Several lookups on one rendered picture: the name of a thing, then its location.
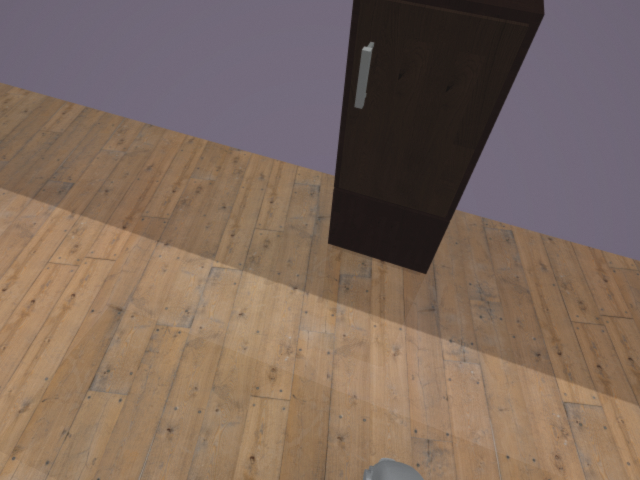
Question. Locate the robot right thigh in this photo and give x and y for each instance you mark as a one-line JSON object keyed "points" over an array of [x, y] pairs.
{"points": [[391, 470]]}

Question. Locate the handle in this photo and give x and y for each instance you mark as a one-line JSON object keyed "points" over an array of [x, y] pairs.
{"points": [[363, 75]]}

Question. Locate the cupboard door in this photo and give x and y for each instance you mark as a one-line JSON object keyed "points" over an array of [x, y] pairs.
{"points": [[435, 75]]}

